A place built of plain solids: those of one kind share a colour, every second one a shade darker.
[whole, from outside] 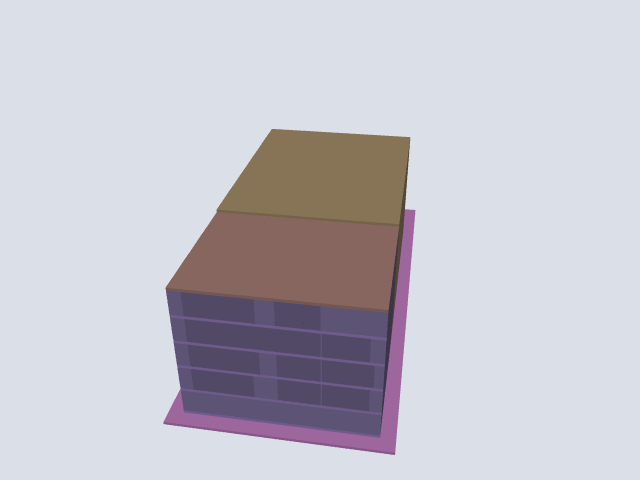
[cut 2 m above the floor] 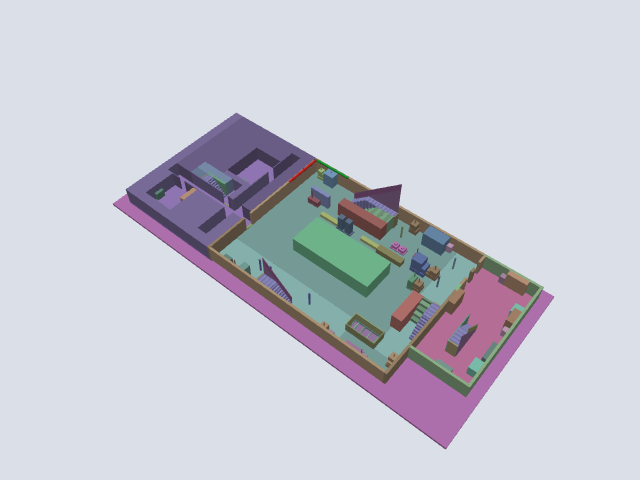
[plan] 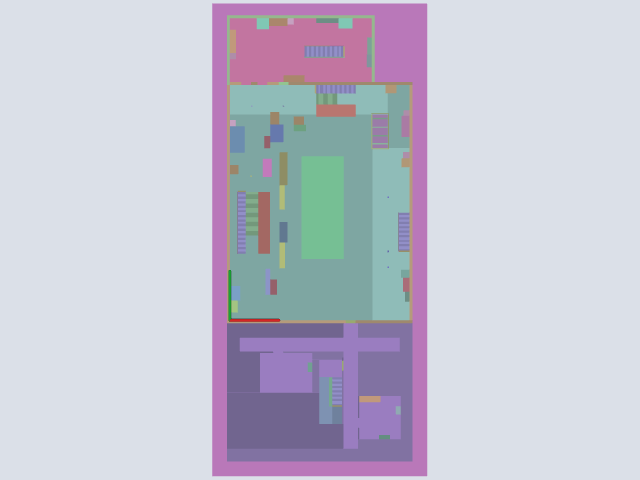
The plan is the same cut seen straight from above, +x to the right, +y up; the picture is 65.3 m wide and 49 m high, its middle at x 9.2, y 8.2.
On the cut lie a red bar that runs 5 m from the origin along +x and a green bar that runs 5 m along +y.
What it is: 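The inside of a sea-going cargo motor ship; the engine room, the machinery rooms across one end of it and the crew's accommodation across the other; there is no window anywhere; the ship lies still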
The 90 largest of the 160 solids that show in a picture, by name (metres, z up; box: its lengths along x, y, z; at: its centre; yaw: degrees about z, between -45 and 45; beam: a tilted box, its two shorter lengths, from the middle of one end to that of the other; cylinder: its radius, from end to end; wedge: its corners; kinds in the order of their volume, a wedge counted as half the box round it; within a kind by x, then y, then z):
{
 "wall_house_1": {"box": [1.3, 14.11, 2.55], "at": [0.35, -7.36, 4.12]},
 "wall_house_2": {"box": [1.3, 14.11, 2.55], "at": [0.35, -7.36, 6.97]},
 "wall_house_3": {"box": [1.3, 14.11, 2.55], "at": [0.35, -7.36, 9.82]},
 "wall_house_4": {"box": [1.3, 14.11, 2.55], "at": [0.35, -7.36, 12.68]},
 "wall_house_5": {"box": [1.3, 1.41, 2.55], "at": [0.35, -2.48, 1.27]},
 "wall_house_6": {"box": [0.34, 11.22, 2.55], "at": [1.17, -8.8, 12.68]},
 "wall_house_7": {"box": [3.38, 4.05, 2.55], "at": [1.39, -5.36, 1.27]},
 "wall_house_8": {"box": [0.96, 11.22, 2.55], "at": [1.48, -8.8, 4.12]},
 "wall_house_9": {"box": [2.21, 11.22, 2.55], "at": [2.1, -8.8, 6.97]},
 "wall_house_10": {"box": [6.07, 6.98, 2.55], "at": [4.37, -10.92, 12.68]},
 "wall_house_11": {"box": [9.43, 3.2, 2.55], "at": [4.41, -8.98, 1.27]},
 "wall_house_12": {"box": [4.95, 6.24, 2.55], "at": [4.43, -11.29, 4.12]},
 "wall_house_13": {"box": [8.13, 11.22, 2.55], "at": [5.06, -8.8, 9.82]},
 "wall_house_14": {"box": [4.37, 7.77, 2.55], "at": [5.39, -10.53, 6.97]},
 "wall_house_15": {"box": [11.89, 2.54, 2.55], "at": [5.65, -11.84, 1.27]},
 "wall_house_16": {"box": [11.89, 1.48, 2.55], "at": [5.65, -1.04, 1.27]},
 "wall_house_17": {"box": [2.23, 11.22, 2.55], "at": [8.02, -8.8, 4.12]},
 "wall_house_18": {"box": [1.72, 11.22, 2.55], "at": [8.27, -8.8, 12.68]},
 "wall_house_19": {"box": [1.55, 11.22, 2.55], "at": [8.35, -8.8, 6.97]},
 "wall_house_20": {"box": [6.15, 0.14, 2.55], "at": [8.51, -3.26, 1.27]},
 "wall_house_21": {"box": [0.72, 3.35, 2.55], "at": [8.77, -5.71, 1.27]},
 "wall_house_22": {"box": [18.94, 1.3, 2.55], "at": [9.17, -13.76, 1.27]},
 "wall_house_23": {"box": [3.19, 0.71, 2.55], "at": [10.0, -3.68, 1.27]},
 "wall_house_24": {"box": [2.32, 3.83, 2.55], "at": [10.29, -12.49, 4.12]},
 "wall_house_25": {"box": [2.32, 3.83, 2.55], "at": [10.29, -12.49, 6.97]},
 "wall_house_26": {"box": [2.32, 3.83, 2.55], "at": [10.29, -12.49, 9.82]},
 "wall_house_27": {"box": [2.32, 3.83, 2.55], "at": [10.29, -12.49, 12.68]},
 "wall_house_28": {"box": [0.14, 9.27, 2.55], "at": [11.52, -9.77, 6.97]},
 "wall_house_29": {"box": [0.14, 9.27, 2.55], "at": [11.52, -9.77, 12.68]},
 "wall_house_30": {"box": [0.14, 5.44, 2.55], "at": [11.52, -7.86, 1.27]},
 "wall_house_31": {"box": [1.48, 1.3, 2.55], "at": [12.33, -13.76, 4.12]},
 "wall_house_32": {"box": [1.48, 1.3, 2.55], "at": [12.33, -13.76, 6.97]},
 "wall_house_33": {"box": [1.48, 1.3, 2.55], "at": [12.33, -13.76, 9.82]},
 "wall_house_34": {"box": [1.48, 1.3, 2.55], "at": [12.33, -13.76, 12.68]},
 "wall_house_35": {"box": [3.94, 2.05, 2.55], "at": [15.18, -13.38, 9.82]},
 "wall_house_36": {"box": [4.27, 11.22, 2.55], "at": [15.21, -8.8, 12.68]},
 "wall_house_37": {"box": [4.27, 2.93, 2.55], "at": [15.35, -12.95, 4.12]},
 "wall_house_38": {"box": [4.56, 2.54, 2.55], "at": [15.49, -13.14, 6.97]},
 "wall_house_39": {"box": [5.57, 0.97, 2.55], "at": [15.85, -12.62, 1.27]},
 "wall_house_40": {"box": [5.57, 4.54, 2.55], "at": [15.85, -5.46, 1.27]},
 "wall_house_41": {"box": [5.57, 1.48, 2.55], "at": [15.85, -1.04, 1.27]},
 "wall_house_42": {"box": [0.2, 11.22, 2.55], "at": [17.24, -8.8, 9.82]},
 "wall_house_43": {"box": [1.3, 14.11, 2.55], "at": [17.99, -7.36, 9.82]},
 "wall_house_44": {"box": [1.3, 14.11, 2.55], "at": [17.99, -7.36, 12.68]},
 "wall_house_45": {"box": [1.3, 1.41, 2.55], "at": [17.99, -2.48, 1.27]},
 "wall_house_46": {"box": [1.19, 4.42, 2.55], "at": [18.04, -9.93, 1.27]},
 "wall_house_47": {"box": [1.16, 14.11, 2.55], "at": [18.06, -7.36, 4.12]},
 "wall_house_48": {"box": [0.87, 14.11, 2.55], "at": [18.2, -7.36, 6.97]},
 "wall_bay_1": {"box": [0.3, 24.03, 14.25], "at": [-0.15, 12.02, 7.12]},
 "wall_bay_2": {"box": [1.45, 0.3, 14.25], "at": [0.43, 24.18, 7.12]},
 "wall_bay_3": {"box": [0.68, 0.3, 14.25], "at": [2.49, 24.18, 7.12]},
 "wall_bay_4": {"box": [1.16, 0.3, 14.25], "at": [4.41, 24.18, 7.12]},
 "wall_bay_5": {"box": [12.13, 0.3, 14.25], "at": [5.77, -0.15, 7.12]},
 "wall_bay_6": {"box": [12.66, 0.3, 14.25], "at": [12.31, 24.18, 7.12]},
 "wall_bay_7": {"box": [5.81, 0.3, 14.25], "at": [15.73, -0.15, 7.12]},
 "wall_bay_8": {"box": [0.3, 24.03, 14.25], "at": [18.49, 12.02, 7.12]},
 "floor_site_1": {"box": [21.94, 48.25, 0.3], "at": [9.17, 8.21, -0.45]},
 "floor_house_1": {"box": [18.94, 3.83, 0.3], "at": [9.17, -12.49, 2.7]},
 "floor_house_2": {"box": [18.94, 3.83, 0.3], "at": [9.17, -12.49, 5.55]},
 "floor_house_3": {"box": [18.94, 3.83, 0.3], "at": [9.17, -12.49, 8.4]},
 "floor_house_4": {"box": [18.94, 3.83, 0.3], "at": [9.17, -12.49, 11.25]},
 "floor_house_5": {"box": [18.94, 14.41, 0.3], "at": [9.17, -7.2, -0.15]},
 "engine_1": {"box": [4.31, 10.5, 3.28], "at": [9.47, 11.51, 1.64]},
 "roof_bay_1": {"box": [18.94, 24.63, 0.3], "at": [9.17, 12.02, 14.4]},
 "floor_bay_1": {"box": [14.57, 21.02, 0.3], "at": [7.28, 10.51, -0.15]},
 "floor_bay_2": {"box": [16.12, 3.01, 0.3], "at": [8.06, 22.52, -0.15]},
 "floor_bay_3": {"box": [3.77, 17.6, 0.3], "at": [16.45, 8.8, -0.15]},
 "floor_bay_4": {"box": [2.22, 6.43, 0.3], "at": [17.23, 20.81, -0.15]},
 "roof_house_1": {"box": [18.94, 14.11, 0.3], "at": [9.17, -7.36, 14.1]},
 "tankbank_1": {"box": [1.21, 6.3, 6.77], "at": [3.5, 9.95, 3.38]},
 "tankbank_2": {"box": [4.05, 1.25, 4.76], "at": [10.83, 21.4, 2.38]},
 "wall_annex_1": {"box": [0.3, 6.81, 7.6], "at": [-0.15, 27.43, 3.8]},
 "wall_annex_2": {"box": [15.08, 0.3, 7.6], "at": [7.24, 30.99, 3.8]},
 "wall_annex_3": {"box": [0.3, 6.81, 7.6], "at": [14.63, 27.43, 3.8]},
 "floor_annex_ground_1": {"box": [14.48, 6.81, 0.3], "at": [7.24, 27.43, -0.15]},
 "wall_trunk_plug_1": {"box": [0.99, 4.79, 2.55], "at": [9.62, -8.18, 1.28]},
 "wall_trunk_plug_2": {"box": [0.99, 1.9, 2.55], "at": [10.95, -9.63, 1.28]},
 "wall_trunk_spine_1": {"box": [0.34, 2.98, 13.95], "at": [10.29, -7.31, 6.98]},
 "rack_1": {"box": [0.63, 2.38, 2.02], "at": [0.31, 28.48, 1.01]},
 "rack_2": {"box": [1.89, 0.8, 2.0], "at": [4.94, 30.44, 1.0]},
 "rack_3": {"box": [2.14, 0.7, 2.35], "at": [6.55, 24.68, 1.18]},
 "rack_4": {"box": [2.17, 0.64, 2.28], "at": [14.29, -8.04, 1.14]},
 "tank_1": {"box": [1.07, 1.48, 1.79], "at": [0.53, 2.76, 0.9]},
 "tank_2": {"box": [1.53, 2.72, 1.93], "at": [0.76, 18.45, 0.96]},
 "starter_1": {"box": [0.49, 2.67, 2.08], "at": [3.88, 3.94, 1.04]},
 "wall_stair_1": {"box": [4.02, 0.1, 6.25], "at": [9.6, 26.85, 3.08]},
 "evaporator_1": {"box": [1.29, 1.29, 1.44], "at": [4.79, 18.84, 1.28]},
 "flat_1": {"box": [1.29, 0.47, 3.58], "at": [2.25, 12.63, 1.79]},
 "lockers_1": {"box": [2.26, 0.49, 1.86], "at": [9.96, 30.6, 0.93]},
 "timber_1": {"box": [0.83, 3.38, 0.72], "at": [5.47, 15.47, 0.36]}
}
